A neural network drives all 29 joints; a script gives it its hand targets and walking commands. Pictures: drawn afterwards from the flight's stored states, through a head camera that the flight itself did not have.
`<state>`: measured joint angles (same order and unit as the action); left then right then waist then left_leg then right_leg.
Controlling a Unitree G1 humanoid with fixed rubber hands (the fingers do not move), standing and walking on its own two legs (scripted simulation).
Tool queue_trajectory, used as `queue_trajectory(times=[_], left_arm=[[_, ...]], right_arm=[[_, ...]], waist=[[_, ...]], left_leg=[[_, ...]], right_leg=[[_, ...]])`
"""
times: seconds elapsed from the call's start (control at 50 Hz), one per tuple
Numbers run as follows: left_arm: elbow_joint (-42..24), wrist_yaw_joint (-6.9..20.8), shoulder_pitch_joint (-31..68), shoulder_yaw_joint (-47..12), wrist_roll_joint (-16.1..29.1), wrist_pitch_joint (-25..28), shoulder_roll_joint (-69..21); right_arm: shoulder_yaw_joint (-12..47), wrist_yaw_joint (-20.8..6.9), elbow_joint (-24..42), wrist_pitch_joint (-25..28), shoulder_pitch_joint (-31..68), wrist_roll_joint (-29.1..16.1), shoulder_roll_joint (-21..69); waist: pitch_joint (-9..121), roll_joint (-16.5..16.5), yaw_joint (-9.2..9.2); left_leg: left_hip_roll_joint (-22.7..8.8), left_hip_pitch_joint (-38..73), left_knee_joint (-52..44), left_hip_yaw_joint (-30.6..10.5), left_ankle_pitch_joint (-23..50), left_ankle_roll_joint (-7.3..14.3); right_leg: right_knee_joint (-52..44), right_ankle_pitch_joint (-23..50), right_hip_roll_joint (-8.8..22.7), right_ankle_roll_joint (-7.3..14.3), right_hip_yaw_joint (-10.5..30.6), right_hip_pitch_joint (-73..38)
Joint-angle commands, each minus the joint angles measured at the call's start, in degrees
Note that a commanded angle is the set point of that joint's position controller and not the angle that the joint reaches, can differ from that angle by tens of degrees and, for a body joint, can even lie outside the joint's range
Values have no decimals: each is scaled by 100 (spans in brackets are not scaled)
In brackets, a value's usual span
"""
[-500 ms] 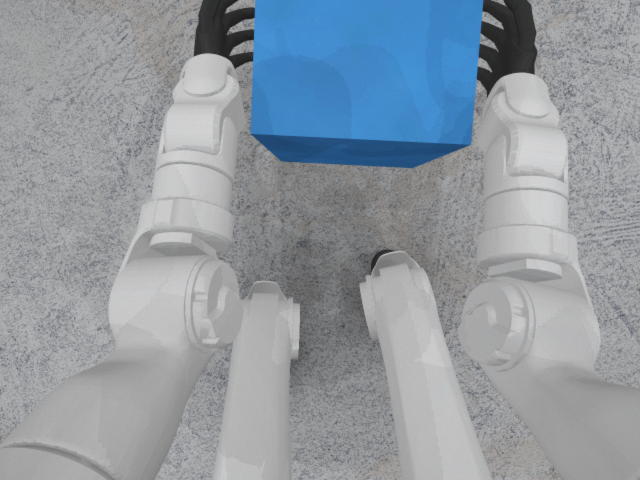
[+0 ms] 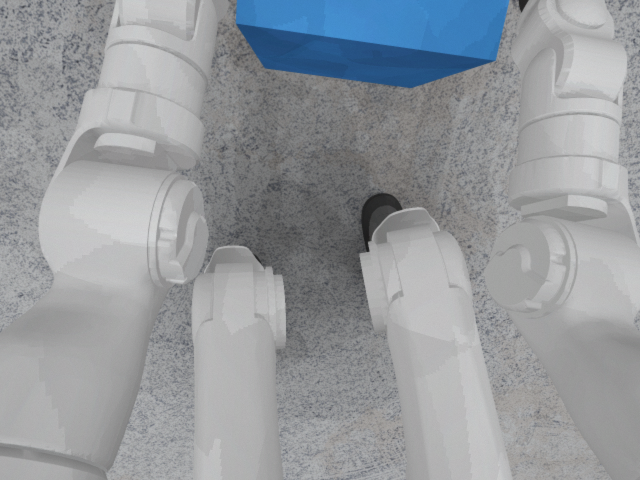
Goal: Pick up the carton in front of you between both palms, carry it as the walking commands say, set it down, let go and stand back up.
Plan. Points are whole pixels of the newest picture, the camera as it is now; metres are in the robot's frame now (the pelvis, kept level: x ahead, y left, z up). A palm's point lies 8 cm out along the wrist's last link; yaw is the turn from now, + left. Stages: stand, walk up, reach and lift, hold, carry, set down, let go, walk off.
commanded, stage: set down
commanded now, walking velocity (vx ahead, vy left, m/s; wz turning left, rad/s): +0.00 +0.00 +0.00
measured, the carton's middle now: out of the picture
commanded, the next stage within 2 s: none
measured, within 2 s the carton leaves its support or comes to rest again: rests again in 0.36 s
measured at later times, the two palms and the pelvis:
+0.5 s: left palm out of the picture +0.58 +0.01 -0.20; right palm out of the picture +0.48 -0.27 -0.20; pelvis +0.00 +0.01 -0.02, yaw -1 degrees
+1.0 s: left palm out of the picture +0.59 +0.02 -0.21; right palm out of the picture +0.48 -0.28 -0.21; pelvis -0.01 +0.01 -0.03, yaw -2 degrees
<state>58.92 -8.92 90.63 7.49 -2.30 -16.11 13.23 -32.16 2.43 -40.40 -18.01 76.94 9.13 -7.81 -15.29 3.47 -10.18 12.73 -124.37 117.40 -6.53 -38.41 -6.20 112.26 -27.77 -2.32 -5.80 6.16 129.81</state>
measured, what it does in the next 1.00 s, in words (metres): stands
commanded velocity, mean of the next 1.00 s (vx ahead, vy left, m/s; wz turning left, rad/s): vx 0.00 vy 0.00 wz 0.00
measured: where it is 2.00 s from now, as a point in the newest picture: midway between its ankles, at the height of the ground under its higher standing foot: (318, 297)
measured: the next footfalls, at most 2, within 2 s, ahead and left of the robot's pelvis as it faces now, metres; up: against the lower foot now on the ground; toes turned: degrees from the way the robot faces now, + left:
none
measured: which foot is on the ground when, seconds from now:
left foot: down 0.00-1.00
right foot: down 0.00-1.00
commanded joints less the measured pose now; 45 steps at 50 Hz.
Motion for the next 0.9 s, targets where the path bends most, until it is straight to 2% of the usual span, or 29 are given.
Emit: queue_trajectory(times=[0.0,0.1,0.24,0.32,0.5,0.7,0.88], left_arm=[[-857,1307,3087,-1738,779,374,-4937],[-827,1259,2976,-1871,873,423,-5105],[-508,1283,2808,-1681,748,430,-5045],[-445,1300,2910,-1614,764,487,-4829],[112,1334,2699,-1214,502,501,-4185],[494,1426,2382,-820,130,430,-3545],[689,1453,2041,-586,-154,370,-3083]], right_arm=[[2458,-1435,426,307,3986,-862,3774],[2377,-1472,266,344,3844,-949,3740],[1998,-1600,-53,370,3704,-741,3518],[1868,-1602,-136,425,3764,-631,3322],[1588,-1611,-485,494,3681,-466,2990],[1062,-1601,-950,458,3151,-119,2588],[657,-1562,-1296,484,2777,115,2208]], waist=[[7431,939,-824],[7528,1101,-937],[6774,1220,-979],[6353,1131,-972],[5337,914,-772],[4279,951,-620],[3689,880,-496]], left_leg=[[-130,2493,-774,1103,2275,301],[-131,2560,-655,1024,2596,294],[-156,2396,-640,910,2428,310],[-166,2174,-646,875,2203,322],[-194,1834,-613,852,1672,439],[-264,1577,-600,775,1166,498],[-336,1558,-549,663,1084,516]], right_leg=[[-340,3166,-177,251,-1298,-4604],[-172,3424,-154,294,-1291,-4558],[-94,2871,-122,339,-1324,-3742],[-69,2601,-90,372,-1316,-3577],[-19,2035,-58,389,-1259,-3275],[12,1362,-50,449,-1147,-2816],[105,1021,-50,462,-1090,-2477]])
